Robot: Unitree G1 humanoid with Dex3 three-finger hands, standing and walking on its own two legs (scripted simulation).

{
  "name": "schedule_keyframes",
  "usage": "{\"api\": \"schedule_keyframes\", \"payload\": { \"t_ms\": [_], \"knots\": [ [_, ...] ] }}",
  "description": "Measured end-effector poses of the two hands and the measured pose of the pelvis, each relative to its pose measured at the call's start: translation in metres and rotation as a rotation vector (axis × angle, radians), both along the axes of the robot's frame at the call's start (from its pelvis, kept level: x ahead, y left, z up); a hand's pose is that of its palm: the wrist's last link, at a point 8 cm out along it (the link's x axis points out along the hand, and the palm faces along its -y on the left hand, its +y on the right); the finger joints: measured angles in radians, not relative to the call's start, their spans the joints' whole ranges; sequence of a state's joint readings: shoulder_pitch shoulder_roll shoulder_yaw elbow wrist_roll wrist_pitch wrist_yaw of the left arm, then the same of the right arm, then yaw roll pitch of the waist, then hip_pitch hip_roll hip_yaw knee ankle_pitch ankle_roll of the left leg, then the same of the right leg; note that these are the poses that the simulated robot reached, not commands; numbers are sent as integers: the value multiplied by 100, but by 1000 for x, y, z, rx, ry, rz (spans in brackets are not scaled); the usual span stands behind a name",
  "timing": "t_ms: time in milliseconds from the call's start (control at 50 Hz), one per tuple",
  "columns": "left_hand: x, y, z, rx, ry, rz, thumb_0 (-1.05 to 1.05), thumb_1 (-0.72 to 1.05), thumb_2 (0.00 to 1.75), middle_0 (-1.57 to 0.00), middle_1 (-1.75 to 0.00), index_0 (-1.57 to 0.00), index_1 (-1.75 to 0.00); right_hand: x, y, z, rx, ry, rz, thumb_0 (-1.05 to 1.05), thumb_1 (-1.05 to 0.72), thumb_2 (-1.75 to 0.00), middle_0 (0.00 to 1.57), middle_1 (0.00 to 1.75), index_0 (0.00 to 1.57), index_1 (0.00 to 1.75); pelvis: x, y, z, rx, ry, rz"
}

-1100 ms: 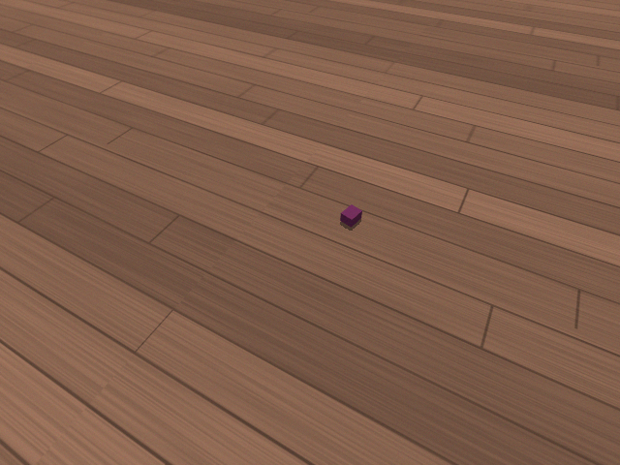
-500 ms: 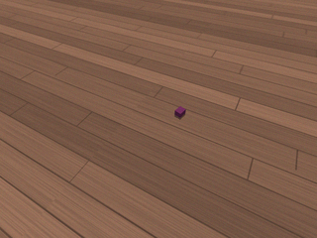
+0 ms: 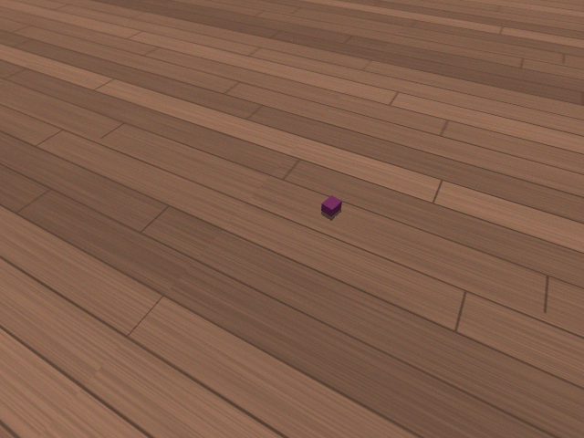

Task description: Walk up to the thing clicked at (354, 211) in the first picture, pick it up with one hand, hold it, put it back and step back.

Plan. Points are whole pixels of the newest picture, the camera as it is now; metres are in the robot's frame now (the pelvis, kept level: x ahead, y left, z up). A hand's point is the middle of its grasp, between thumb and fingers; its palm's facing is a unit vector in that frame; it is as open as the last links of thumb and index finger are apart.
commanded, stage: stand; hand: left
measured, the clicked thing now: (331, 206) +1.26 -0.19 -0.76
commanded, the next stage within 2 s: walk up in 0.02 s
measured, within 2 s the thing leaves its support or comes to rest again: neither
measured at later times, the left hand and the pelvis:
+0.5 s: hand (190, 426) +0.19 +0.17 -0.14, palm faces -0.14 -0.91 -0.40, open 7.4 cm; pelvis +0.10 -0.10 -0.02, yaw -11 degrees
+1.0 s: hand (249, 268) +0.48 +0.10 -0.15, palm faces -0.35 -0.87 -0.36, open 7.4 cm; pelvis +0.31 -0.13 -0.01, yaw -18 degrees
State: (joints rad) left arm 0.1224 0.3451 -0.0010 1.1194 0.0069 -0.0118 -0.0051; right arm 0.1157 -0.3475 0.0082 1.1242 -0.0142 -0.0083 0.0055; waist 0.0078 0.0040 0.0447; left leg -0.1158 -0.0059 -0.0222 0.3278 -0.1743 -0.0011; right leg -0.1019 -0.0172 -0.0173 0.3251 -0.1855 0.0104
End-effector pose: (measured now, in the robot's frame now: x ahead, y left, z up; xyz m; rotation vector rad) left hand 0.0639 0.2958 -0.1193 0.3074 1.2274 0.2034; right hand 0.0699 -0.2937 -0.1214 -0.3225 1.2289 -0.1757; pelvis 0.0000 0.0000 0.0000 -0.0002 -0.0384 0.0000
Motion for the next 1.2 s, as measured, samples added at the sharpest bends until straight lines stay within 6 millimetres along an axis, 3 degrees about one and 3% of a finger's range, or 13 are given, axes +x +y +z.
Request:
{"api": "schedule_keyframes", "payload": {
  "t_ms": [80, 140, 240, 340, 420, 540, 620, 700, 800, 960, 1100, 1160, 1200],
  "knots": [
    [3, 3, 1, -9, -3, -19, 1, 90, 90, -20, -30, -21, -30, 1, -5, 3, 7, -53, -19, 0, -91, -90, 20, 30, 20, 30, 3, -1, -2, 8, 6, -31],
    [14, 5, 4, 5, 21, -63, 1, 90, 90, -20, -30, -21, -30, -6, -22, 7, -10, -109, -61, 0, -90, -90, 20, 30, 20, 30, 7, -8, -4, 12, 15, -63],
    [46, -2, 15, 27, 4, -117, 1, 90, 90, -20, -30, -21, -30, -26, -64, 9, -51, -68, -115, 0, -90, -90, 21, 30, 20, 30, 26, -30, -7, 27, 5, -111],
    [87, -28, 17, 84, -20, -172, 1, 90, 90, -20, -30, -20, -30, -23, -116, -10, -69, -45, -169, 1, -90, -90, 20, 30, 20, 30, 55, -66, -23, 34, -14, -160],
    [108, -55, 16, 95, -77, -162, 1, 90, 90, -20, -30, -20, -30, 0, -139, -20, -62, -22, -176, 1, -91, -90, 20, 30, 20, 30, 77, -88, -29, 4, -23, -172],
    [130, -90, 21, 44, -44, -171, 1, 90, 90, -20, -30, -21, -30, 56, -142, -3, -8, -91, -147, 1, -91, -90, 20, 30, 20, 30, 115, -104, -12, -1, -17, -206],
    [159, -101, 14, 18, -24, -198, 1, 90, 90, -21, -30, -21, -30, 87, -142, 7, -2, -103, -142, 1, -91, -90, 20, 30, 20, 30, 146, -112, -9, -7, -5, -224],
    [203, -104, 3, -5, -32, -222, 1, 90, 90, -21, -30, -21, -30, 120, -144, 11, -28, -96, -150, 1, -91, -90, 20, 30, 20, 30, 185, -112, -14, -20, 5, -232],
    [272, -105, -16, -7, -29, -275, 1, 90, 90, -21, -30, -21, -30, 165, -145, 13, -81, -153, -177, 1, -91, -90, 20, 30, 20, 30, 236, -108, -26, 4, 5, -260],
    [396, -137, 3, -7, -101, -391, 1, 90, 90, -20, -30, -21, -30, 184, -149, 26, -76, -130, -276, 0, -90, -90, 20, 30, 20, 30, 300, -127, -12, 16, 2, -304],
    [493, -188, 18, 17, -175, -472, 1, 90, 90, -20, -30, -20, -30, 195, -179, 1, -41, -40, -338, 0, -90, -90, 20, 30, 20, 30, 355, -161, -20, 24, -7, -327],
    [524, -208, 16, 41, -233, -471, 1, 90, 90, -20, -30, -21, -30, 212, -200, -21, -30, -16, -348, 1, -90, -90, 20, 30, 20, 30, 378, -182, -35, 5, -17, -325],
    [534, -218, 18, 41, -255, -458, 1, 90, 90, -20, -30, -21, -30, 230, -207, -26, -18, -5, -346, 1, -91, -90, 20, 30, 20, 30, 390, -190, -35, 2, -23, -329]
  ]
}}
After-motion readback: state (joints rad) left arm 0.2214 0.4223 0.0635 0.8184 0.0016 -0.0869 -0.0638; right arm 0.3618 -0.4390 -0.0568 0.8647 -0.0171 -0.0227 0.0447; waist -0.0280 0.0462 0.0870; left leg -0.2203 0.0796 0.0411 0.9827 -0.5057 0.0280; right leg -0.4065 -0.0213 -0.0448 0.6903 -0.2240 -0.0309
